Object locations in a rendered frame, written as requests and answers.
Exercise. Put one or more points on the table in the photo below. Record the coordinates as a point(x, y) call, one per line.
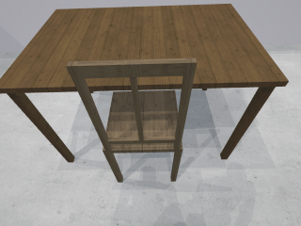
point(227, 52)

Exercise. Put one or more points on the chair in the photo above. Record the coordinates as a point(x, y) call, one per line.
point(139, 121)

